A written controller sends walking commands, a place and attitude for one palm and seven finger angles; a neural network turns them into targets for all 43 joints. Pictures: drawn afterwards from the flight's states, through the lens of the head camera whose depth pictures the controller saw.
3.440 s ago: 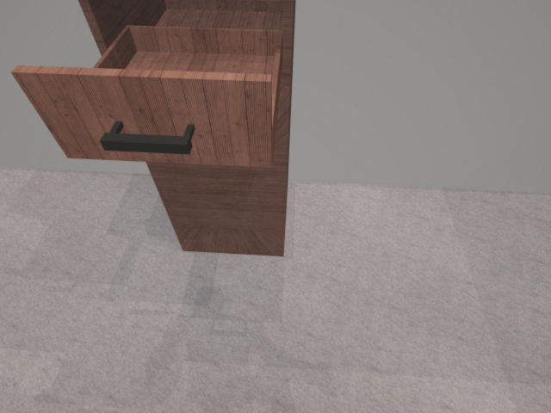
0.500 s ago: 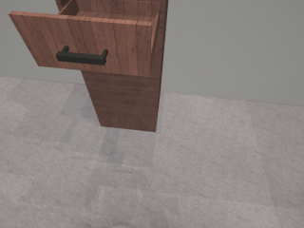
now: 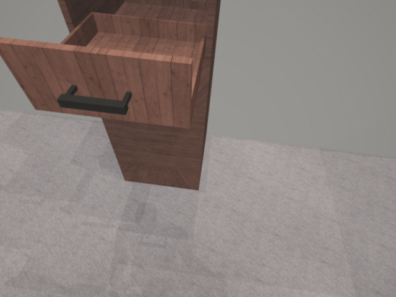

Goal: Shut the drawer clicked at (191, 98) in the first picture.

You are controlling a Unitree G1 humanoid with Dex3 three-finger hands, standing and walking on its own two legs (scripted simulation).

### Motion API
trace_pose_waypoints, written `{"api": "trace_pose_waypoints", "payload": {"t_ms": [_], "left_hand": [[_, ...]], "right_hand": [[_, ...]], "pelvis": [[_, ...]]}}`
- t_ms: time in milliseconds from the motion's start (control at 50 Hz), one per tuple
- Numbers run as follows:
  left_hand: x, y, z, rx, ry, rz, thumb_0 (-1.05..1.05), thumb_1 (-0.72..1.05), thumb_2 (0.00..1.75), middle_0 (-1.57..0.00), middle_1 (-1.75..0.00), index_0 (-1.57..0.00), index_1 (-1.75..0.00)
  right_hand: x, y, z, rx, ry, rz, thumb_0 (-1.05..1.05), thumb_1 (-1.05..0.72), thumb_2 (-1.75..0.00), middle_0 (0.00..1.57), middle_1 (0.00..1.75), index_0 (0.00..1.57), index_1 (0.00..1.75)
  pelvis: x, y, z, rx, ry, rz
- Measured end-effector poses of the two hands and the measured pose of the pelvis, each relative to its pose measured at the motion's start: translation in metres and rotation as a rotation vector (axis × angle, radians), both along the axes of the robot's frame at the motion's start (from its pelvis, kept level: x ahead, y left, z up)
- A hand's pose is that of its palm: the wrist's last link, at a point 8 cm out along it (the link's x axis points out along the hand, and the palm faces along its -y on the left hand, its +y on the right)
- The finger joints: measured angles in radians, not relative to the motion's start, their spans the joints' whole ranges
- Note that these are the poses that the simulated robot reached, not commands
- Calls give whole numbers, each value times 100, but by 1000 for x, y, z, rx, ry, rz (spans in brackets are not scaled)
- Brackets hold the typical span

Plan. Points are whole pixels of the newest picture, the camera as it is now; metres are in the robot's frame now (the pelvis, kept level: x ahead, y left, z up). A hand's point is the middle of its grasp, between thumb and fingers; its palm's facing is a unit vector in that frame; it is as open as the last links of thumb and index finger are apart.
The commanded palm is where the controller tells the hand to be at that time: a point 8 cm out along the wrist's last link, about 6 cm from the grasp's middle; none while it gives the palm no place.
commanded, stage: take the last steps up to it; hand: left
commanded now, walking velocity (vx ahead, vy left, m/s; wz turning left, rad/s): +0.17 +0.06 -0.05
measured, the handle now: (97, 98) +0.46 +0.25 +0.13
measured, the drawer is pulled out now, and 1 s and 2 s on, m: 0.28 0.28 0.28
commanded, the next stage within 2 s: come to a stop and stand still in 0.12 s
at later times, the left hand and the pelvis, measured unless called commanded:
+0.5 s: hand (122, 290) +0.16 +0.18 -0.18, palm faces +0.04 -0.97 -0.22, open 7.4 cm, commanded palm none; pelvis +0.11 +0.00 +0.00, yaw -1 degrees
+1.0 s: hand (118, 294) +0.15 +0.19 -0.16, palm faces +0.02 -0.97 -0.25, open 7.4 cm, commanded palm none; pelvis +0.08 +0.00 -0.01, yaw -1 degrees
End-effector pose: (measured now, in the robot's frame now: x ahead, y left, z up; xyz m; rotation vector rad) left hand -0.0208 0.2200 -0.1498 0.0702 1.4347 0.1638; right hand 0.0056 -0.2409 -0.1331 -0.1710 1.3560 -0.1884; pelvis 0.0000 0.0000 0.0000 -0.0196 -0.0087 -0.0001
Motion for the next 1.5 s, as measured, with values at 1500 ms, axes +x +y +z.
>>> {"api": "trace_pose_waypoints", "payload": {"t_ms": [1500], "left_hand": [[45,9,5,41,-36,-70,1,90,90,-20,-30,-20,-30]], "right_hand": [[-8,19,-4,24,76,-30,1,-91,-90,20,30,20,30]], "pelvis": [[41,6,0,15,-16,-19]]}}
